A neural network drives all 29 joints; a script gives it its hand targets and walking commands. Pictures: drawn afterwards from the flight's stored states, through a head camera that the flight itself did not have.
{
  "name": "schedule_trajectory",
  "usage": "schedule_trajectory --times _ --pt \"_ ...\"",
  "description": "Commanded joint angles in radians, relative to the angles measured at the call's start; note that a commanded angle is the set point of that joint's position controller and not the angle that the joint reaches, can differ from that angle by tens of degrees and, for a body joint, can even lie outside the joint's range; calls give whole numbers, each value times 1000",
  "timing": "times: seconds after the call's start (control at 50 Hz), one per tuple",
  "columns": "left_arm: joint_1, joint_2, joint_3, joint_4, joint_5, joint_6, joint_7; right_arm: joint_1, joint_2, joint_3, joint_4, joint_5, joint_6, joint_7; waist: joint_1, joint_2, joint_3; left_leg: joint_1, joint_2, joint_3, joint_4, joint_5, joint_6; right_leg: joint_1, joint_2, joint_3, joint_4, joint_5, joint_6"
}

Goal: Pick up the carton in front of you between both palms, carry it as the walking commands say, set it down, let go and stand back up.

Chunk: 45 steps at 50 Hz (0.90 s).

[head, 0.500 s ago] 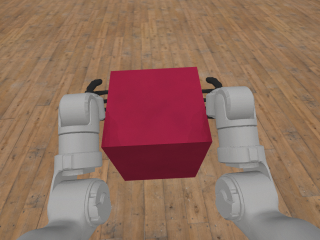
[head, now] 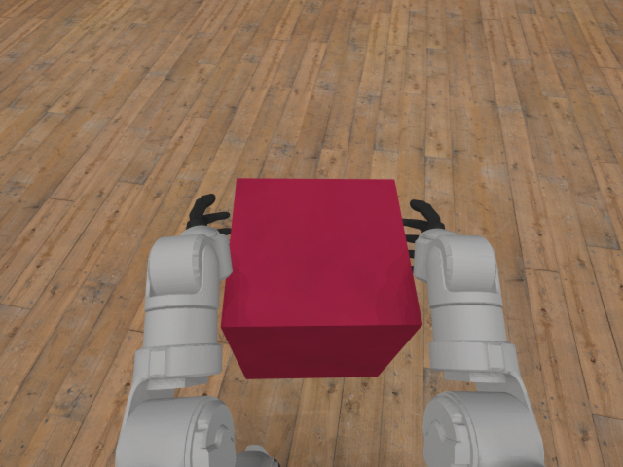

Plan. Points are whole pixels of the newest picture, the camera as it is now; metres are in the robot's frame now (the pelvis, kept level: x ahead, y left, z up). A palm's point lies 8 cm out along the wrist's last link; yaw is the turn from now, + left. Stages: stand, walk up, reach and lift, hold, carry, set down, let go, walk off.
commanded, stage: carry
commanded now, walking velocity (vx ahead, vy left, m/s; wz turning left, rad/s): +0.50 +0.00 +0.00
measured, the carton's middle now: (314, 287) +0.37 +0.02 -0.03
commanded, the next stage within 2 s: none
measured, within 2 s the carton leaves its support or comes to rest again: neither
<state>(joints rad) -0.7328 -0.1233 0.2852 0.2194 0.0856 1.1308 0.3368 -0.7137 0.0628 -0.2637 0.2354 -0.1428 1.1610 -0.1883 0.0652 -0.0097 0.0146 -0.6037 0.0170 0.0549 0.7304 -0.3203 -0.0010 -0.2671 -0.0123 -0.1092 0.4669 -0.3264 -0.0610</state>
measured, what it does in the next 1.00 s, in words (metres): walks ahead: left foot, then right foot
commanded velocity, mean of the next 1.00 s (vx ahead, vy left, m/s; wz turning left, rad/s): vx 0.26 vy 0.00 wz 0.00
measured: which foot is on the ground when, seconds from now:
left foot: up 0.00-0.06, down 0.08-0.36, up 0.38-0.72, down 0.74-1.00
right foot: down 0.00-0.10, up 0.12-0.32, down 0.34-0.74, up 0.76-0.94, down 0.96-1.00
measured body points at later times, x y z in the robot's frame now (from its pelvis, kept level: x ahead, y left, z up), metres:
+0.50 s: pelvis +0.34 -0.04 +0.00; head +0.33 -0.05 +0.45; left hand +0.65 +0.10 +0.09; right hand +0.64 -0.19 +0.08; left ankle +0.28 +0.09 -0.66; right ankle +0.31 -0.12 -0.74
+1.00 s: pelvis +0.59 -0.01 +0.00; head +0.60 -0.01 +0.45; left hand +0.91 +0.10 +0.07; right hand +0.87 -0.19 +0.07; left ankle +0.64 +0.06 -0.74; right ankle +0.57 -0.12 -0.74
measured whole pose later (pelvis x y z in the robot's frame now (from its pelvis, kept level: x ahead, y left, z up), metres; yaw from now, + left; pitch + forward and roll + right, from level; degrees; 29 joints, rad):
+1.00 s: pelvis +0.59 -0.01 +0.00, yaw -5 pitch +3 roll +0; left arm -0.34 -0.18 0.13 -0.15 0.15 1.16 0.24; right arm -0.31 0.17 -0.15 -0.16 -0.12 1.19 -0.24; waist -0.02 -0.01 -0.03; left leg -0.35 0.03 0.22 0.44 -0.15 0.07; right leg -0.27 -0.04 -0.11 0.48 -0.21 0.01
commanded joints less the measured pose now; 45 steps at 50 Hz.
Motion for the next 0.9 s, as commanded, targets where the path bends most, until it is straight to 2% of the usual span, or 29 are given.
schedule_trajectory --times 0.0,0.04,0.06,0.08,0.1,0.12,0.18,0.2,0.26,0.28,0.3,0.32,0.34,0.36,0.38,0.4,0.42,0.48,0.52,0.6,0.66,0.68,0.7,0.72,0.74,0.76,0.78,0.82,0.88 --pt "-587 -1178 -597 76 -429 23 -499 -714 1137 602 -116 441 -54 273 -31 -140 -542 142 -44 102 -203 156 5 428 -181 120 27 842 -61" --pt "-527 -1155 -597 69 -414 27 -504 -671 1135 616 -130 445 -48 280 -65 -117 -573 472 -29 123 -339 321 28 269 -136 25 187 887 -2" --pt "-541 -1124 -608 31 -408 27 -500 -630 1159 623 -105 458 -37 290 -91 -93 -600 712 75 -13 -305 378 91 52 -126 20 300 726 37" --pt "-501 -1130 -621 4 -410 37 -501 -618 1138 628 -145 460 -38 297 -96 145 -657 941 297 -339 -269 693 188 -207 -41 24 507 251 71" --pt "-481 -1139 -620 18 -413 51 -505 -611 1122 611 -154 454 -27 303 -113 260 -615 1060 367 -479 -295 858 273 -433 63 46 652 -201 74" --pt "-492 -1142 -618 -17 -423 56 -509 -567 1122 611 -150 453 -16 305 -116 244 -580 1081 396 -503 -292 850 308 -555 50 105 737 -251 73" --pt "-452 -1153 -626 -98 -400 62 -501 -552 1168 643 -248 470 9 328 -120 83 -481 950 332 -369 -326 638 215 -594 -48 132 492 -177 90" --pt "-411 -1151 -644 -146 -399 59 -494 -532 1174 667 -301 484 19 335 -98 75 -480 843 310 -290 -354 618 166 -454 -53 128 344 -137 95" --pt "-269 -1096 -648 -217 -344 68 -459 -454 1162 703 -381 506 47 345 -88 239 -456 626 221 -74 -386 497 90 -140 51 -45 54 40 97" --pt "-212 -1101 -682 -252 -337 69 -453 -412 1152 700 -403 510 57 349 -78 234 -460 560 200 -22 -326 547 72 0 64 -81 -32 170 92" --pt "-165 -1089 -683 -281 -315 72 -450 -323 1139 714 -398 493 68 355 -73 144 -499 499 161 54 -217 615 38 183 62 -91 -102 270 85" --pt "-134 -1097 -705 -296 -305 73 -449 -280 1128 723 -400 488 75 364 -62 89 -539 359 138 97 -103 547 7 376 6 -53 -89 282 59" --pt "-64 -1073 -716 -309 -293 78 -451 -243 1104 726 -406 478 87 372 -41 -82 -575 168 68 115 104 294 -33 531 -183 221 -100 281 -10" --pt "-45 -1047 -721 -323 -284 80 -456 -230 1111 749 -404 475 94 379 -43 -314 -538 -70 -18 71 296 -171 -45 635 -370 516 -137 516 -111" --pt "-2 -1051 -723 -291 -267 90 -462 -220 1109 762 -394 486 100 386 -35 -261 -515 -171 5 -5 421 -259 -21 665 -418 570 -110 623 -176" --pt "-26 -1071 -745 -321 -284 95 -469 -212 1103 769 -395 480 94 392 -39 -115 -480 -207 63 -52 482 -216 -7 612 -401 487 -93 614 -171" --pt "-35 -1104 -760 -320 -323 97 -481 -243 1104 785 -414 503 93 391 -42 -30 -426 -211 72 -56 438 -140 5 532 -365 407 -123 602 -122" --pt "-85 -1113 -782 -322 -388 104 -509 -195 1112 773 -392 476 87 375 -47 -106 -378 -139 98 -22 276 -12 -9 413 -318 298 -219 472 -72" --pt "-116 -1106 -800 -324 -414 109 -525 -158 1112 759 -357 439 74 357 -47 -86 -347 -126 81 16 161 38 -21 400 -290 238 -253 437 -70" --pt "-59 -1083 -781 -288 -430 115 -549 -142 1132 755 -386 421 54 339 -52 -137 -300 45 10 123 -118 193 -23 346 -203 25 -182 874 -14" --pt "8 -1091 -736 -241 -406 113 -552 -150 1108 788 -434 425 42 339 -52 -210 -315 270 -41 202 -258 371 -11 299 -157 -66 -60 943 39" --pt "-15 -1065 -727 -252 -399 108 -551 -176 1118 796 -405 443 44 343 -58 -168 -316 381 -59 235 -308 450 -2 242 -136 -92 28 957 57" --pt "-25 -1067 -748 -236 -401 108 -548 -181 1112 793 -412 439 40 348 -68 -124 -359 543 -3 185 -329 556 22 148 -132 -94 117 841 85" --pt "-34 -1070 -750 -232 -401 109 -547 -153 1099 788 -397 435 41 354 -83 8 -440 756 172 -15 -273 937 74 -12 -92 -74 293 501 121" --pt "-49 -1088 -768 -240 -405 104 -545 -141 1081 768 -384 440 37 359 -89 210 -516 896 374 -274 -267 1304 183 -163 18 -33 513 -151 137" --pt "-44 -1085 -772 -211 -400 101 -544 -143 1097 765 -368 456 33 367 -87 141 -553 899 397 -284 -291 1228 232 -178 19 81 574 -256 128" --pt "-54 -1112 -778 -253 -396 91 -543 -124 1112 774 -381 456 21 377 -83 151 -548 868 421 -292 -315 1120 267 -237 7 106 627 -267 119" --pt "-95 -1145 -805 -297 -402 73 -535 -149 1163 749 -393 465 12 383 -68 119 -544 747 324 -161 -367 823 179 -152 -71 144 359 -226 100" --pt "-133 -1152 -841 -407 -416 48 -510 -192 1184 781 -489 483 -3 381 -72 157 -574 667 285 -61 -374 722 143 -9 -16 49 86 -149 102"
